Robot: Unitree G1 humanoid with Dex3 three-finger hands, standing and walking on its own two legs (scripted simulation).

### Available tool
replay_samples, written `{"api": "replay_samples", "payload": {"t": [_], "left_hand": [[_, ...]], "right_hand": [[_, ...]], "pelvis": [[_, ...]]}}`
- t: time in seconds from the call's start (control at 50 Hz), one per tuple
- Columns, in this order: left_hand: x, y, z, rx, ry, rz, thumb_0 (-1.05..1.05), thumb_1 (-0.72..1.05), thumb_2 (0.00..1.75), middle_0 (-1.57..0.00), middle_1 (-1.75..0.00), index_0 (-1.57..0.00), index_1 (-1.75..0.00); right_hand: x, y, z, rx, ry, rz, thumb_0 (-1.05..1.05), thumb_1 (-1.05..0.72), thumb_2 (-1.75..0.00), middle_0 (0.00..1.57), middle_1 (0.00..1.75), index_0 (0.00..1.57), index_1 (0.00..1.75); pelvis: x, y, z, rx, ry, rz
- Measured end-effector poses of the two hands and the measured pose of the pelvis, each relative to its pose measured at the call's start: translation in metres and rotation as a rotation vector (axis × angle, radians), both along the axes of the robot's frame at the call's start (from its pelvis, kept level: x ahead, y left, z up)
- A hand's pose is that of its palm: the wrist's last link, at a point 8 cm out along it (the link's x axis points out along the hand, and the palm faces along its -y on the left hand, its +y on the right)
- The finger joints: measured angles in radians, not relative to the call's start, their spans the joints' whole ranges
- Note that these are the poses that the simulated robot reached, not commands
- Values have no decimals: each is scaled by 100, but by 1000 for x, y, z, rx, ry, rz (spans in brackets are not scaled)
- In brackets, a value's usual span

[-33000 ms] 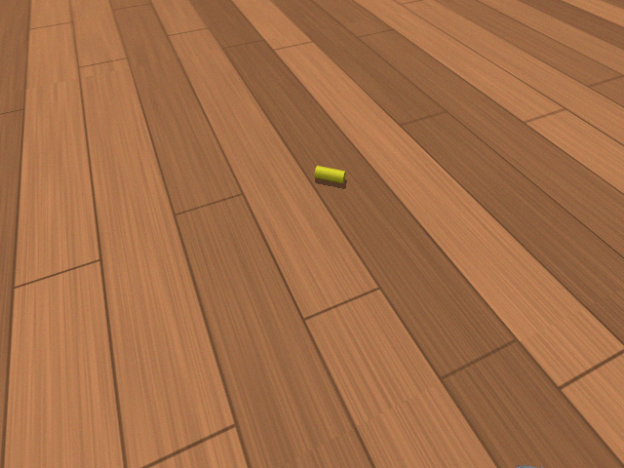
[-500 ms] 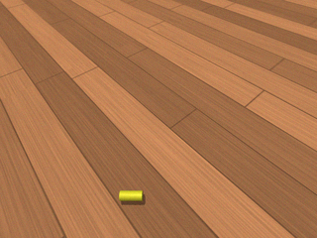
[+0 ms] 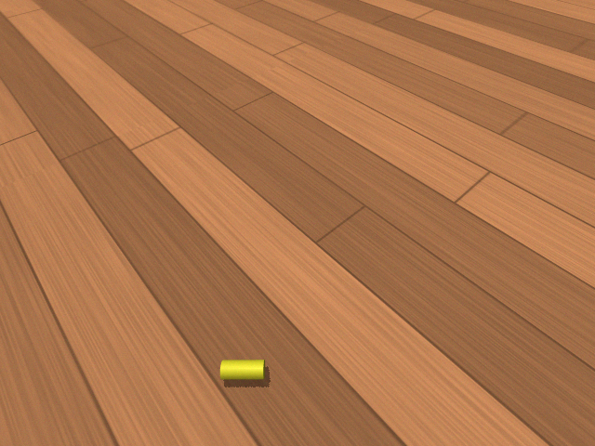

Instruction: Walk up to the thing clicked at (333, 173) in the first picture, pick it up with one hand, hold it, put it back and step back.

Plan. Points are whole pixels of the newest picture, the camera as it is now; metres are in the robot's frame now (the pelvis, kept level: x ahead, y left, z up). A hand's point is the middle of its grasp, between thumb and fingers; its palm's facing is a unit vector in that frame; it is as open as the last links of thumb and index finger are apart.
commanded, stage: stand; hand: left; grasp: from above
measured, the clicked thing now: (243, 369) +0.44 +0.22 -0.75
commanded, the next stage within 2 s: step back in 0.26 s
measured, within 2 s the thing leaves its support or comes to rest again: neither
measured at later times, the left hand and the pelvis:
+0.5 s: hand out of the picture +0.06 +0.27 -0.17, palm faces -0.01 -0.92 -0.39, open 7.4 cm; pelvis -0.04 +0.00 -0.02, yaw +0 degrees
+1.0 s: hand out of the picture +0.00 +0.29 -0.18, palm faces -0.10 -0.92 -0.37, open 7.4 cm; pelvis -0.13 +0.03 -0.02, yaw -3 degrees
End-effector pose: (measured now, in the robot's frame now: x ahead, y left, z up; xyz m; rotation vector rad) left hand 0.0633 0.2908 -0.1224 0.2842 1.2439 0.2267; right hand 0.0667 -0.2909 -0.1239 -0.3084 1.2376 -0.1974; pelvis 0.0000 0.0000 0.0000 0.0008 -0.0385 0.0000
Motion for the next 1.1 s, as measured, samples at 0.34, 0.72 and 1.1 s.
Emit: {"api": "replay_samples", "payload": {"t": [0.34, 0.72, 1.1], "left_hand": [[-3, 8, -1, 13, -11, 1, 1, 90, 90, -20, -30, -21, -30], [-11, 44, -23, 63, -115, -113, 1, 90, 90, -20, -30, -21, -30], [-84, 31, -17, 66, -78, -163, 1, 90, 90, -20, -30, -21, -30]], "right_hand": [[-7, -5, -1, 0, 7, -20, 1, -91, -90, 20, 30, 20, 30], [-75, -10, -9, -84, -9, -18, 0, -91, -90, 20, 29, 20, 30], [-170, -3, -16, -72, -28, -70, 1, -90, -90, 21, 30, 20, 30]], "pelvis": [[-11, 0, -4, 0, 8, -3], [-83, 26, -36, 0, 29, 0], [-156, 22, -32, -2, 13, -91]]}}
